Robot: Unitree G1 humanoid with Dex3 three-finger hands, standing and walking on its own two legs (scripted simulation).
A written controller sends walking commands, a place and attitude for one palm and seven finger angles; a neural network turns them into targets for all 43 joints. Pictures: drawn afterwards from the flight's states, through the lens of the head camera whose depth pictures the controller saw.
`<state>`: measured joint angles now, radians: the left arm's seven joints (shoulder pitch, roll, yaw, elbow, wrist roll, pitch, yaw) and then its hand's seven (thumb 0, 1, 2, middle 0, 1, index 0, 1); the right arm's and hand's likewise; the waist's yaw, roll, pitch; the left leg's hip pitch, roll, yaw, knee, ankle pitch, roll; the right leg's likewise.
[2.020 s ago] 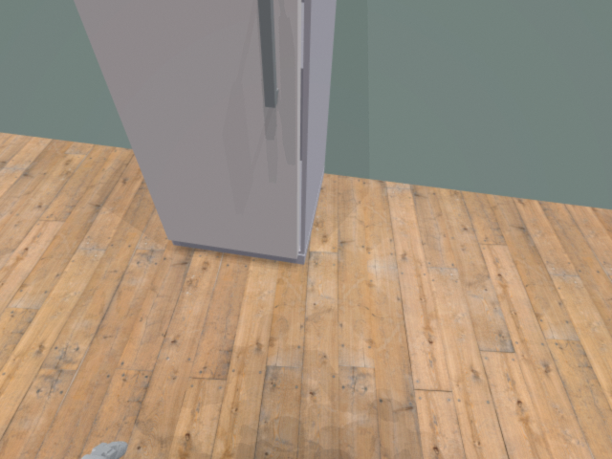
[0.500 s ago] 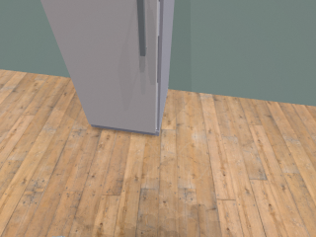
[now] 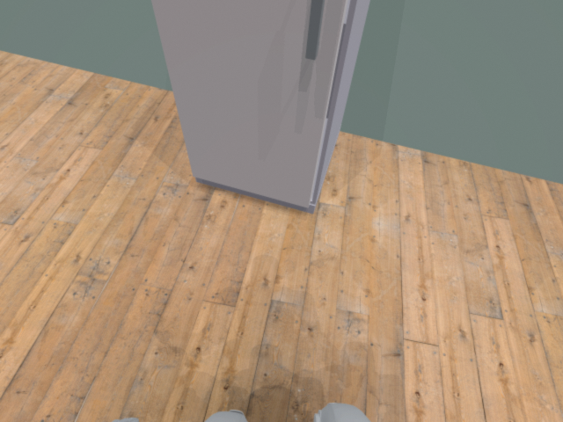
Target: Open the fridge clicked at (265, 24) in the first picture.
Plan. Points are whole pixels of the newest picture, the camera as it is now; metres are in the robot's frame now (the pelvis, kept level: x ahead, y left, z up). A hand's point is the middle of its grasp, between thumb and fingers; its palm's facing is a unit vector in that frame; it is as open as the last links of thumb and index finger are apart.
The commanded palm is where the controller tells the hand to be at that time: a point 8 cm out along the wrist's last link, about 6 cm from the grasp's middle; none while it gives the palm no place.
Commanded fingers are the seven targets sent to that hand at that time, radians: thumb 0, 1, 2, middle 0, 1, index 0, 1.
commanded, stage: walk to a spot facing it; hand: right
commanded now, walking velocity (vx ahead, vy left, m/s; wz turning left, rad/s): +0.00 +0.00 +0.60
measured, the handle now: out of the picture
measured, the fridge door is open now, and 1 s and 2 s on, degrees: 0 0 0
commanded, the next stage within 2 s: turn to face it in 1.90 s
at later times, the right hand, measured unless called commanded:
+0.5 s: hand out of the picture +0.11 -0.27 -0.15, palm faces -0.25 +0.94 -0.22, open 7.4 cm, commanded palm none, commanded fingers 0.00 -0.90 -0.90 0.20 0.30 0.20 0.30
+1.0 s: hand out of the picture +0.13 -0.13 -0.14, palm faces -0.58 +0.79 -0.21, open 7.4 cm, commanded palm none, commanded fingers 0.00 -0.90 -0.90 0.20 0.30 0.20 0.30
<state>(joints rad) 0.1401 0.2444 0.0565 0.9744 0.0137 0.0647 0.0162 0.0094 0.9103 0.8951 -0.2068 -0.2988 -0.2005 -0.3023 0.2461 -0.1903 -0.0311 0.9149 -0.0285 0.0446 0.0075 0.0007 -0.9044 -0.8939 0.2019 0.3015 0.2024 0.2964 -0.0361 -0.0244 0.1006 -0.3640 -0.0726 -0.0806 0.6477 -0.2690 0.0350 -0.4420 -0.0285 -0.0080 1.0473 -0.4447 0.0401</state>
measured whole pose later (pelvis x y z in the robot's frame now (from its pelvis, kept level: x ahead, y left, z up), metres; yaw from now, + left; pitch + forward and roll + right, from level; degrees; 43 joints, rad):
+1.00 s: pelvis -0.03 -0.02 +0.02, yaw +37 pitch +0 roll +0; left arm 0.25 0.25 0.07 0.95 0.03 0.03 -0.01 0.01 0.91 0.90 -0.20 -0.30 -0.20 -0.30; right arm 0.26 -0.19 -0.04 0.94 -0.03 0.00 0.02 0.00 -0.90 -0.89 0.20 0.30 0.20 0.30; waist 0.01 -0.02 0.02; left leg -0.18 -0.03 -0.03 0.45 -0.27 0.02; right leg -0.52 -0.14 -0.07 1.00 -0.31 0.09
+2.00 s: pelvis +0.17 +0.24 +0.02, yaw +68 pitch +0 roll +1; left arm 0.19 0.19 0.06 0.97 0.03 -0.02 0.00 0.01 0.92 0.90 -0.20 -0.30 -0.20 -0.30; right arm 0.22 -0.19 -0.06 1.00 -0.02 -0.06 0.00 -0.02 -0.94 -0.89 0.20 0.30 0.20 0.30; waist 0.02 -0.03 0.03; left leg -0.20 -0.05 0.08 0.43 -0.23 0.07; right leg -0.60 -0.17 -0.07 1.04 -0.23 0.07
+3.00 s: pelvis +0.22 +0.33 +0.01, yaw +39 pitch +2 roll +0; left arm 0.26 0.25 0.12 0.94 0.03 0.08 -0.01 0.01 0.91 0.90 -0.21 -0.30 -0.20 -0.30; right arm 0.19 -0.22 -0.06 0.89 -0.02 0.05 -0.03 0.00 -0.91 -0.89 0.20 0.30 0.20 0.30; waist 0.04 -0.04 0.01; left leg -0.20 0.00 0.02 0.46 -0.28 0.02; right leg -0.53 0.16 0.12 0.79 -0.33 0.03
